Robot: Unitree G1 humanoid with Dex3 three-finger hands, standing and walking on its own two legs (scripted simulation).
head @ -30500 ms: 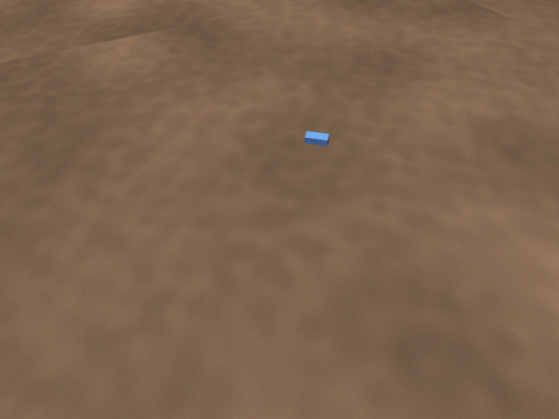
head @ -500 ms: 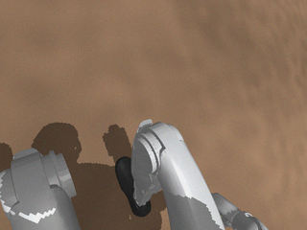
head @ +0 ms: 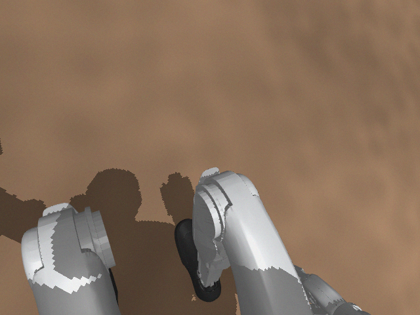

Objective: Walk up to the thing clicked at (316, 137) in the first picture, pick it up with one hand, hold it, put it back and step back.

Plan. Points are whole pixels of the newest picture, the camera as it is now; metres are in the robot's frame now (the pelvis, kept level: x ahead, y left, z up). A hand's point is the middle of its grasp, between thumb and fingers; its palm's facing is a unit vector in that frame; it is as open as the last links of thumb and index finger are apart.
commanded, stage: settle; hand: left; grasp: from above
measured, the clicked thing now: out of the picture +0.44 +0.38 -0.24
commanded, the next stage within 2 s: lift in 0.44 s
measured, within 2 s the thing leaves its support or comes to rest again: neither
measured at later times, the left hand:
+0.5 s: hand out of the picture +0.41 +0.37 -0.14, palm faces -0.42 -0.08 -0.91, open 8.8 cm
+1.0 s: hand out of the picture +0.36 +0.37 -0.03, palm faces -0.45 -0.13 -0.89, open 8.8 cm
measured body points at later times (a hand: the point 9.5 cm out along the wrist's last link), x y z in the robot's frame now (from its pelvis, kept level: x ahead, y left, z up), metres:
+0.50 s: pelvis -0.01 +0.00 +0.02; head +0.22 +0.11 +0.39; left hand +0.43 +0.38 -0.09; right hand +0.10 -0.27 -0.07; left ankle +0.06 +0.12 -0.27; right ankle +0.11 -0.11 -0.27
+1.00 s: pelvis -0.01 -0.01 +0.09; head +0.19 +0.08 +0.48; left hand +0.38 +0.37 +0.02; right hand +0.12 -0.27 -0.03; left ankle +0.06 +0.12 -0.27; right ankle +0.11 -0.11 -0.27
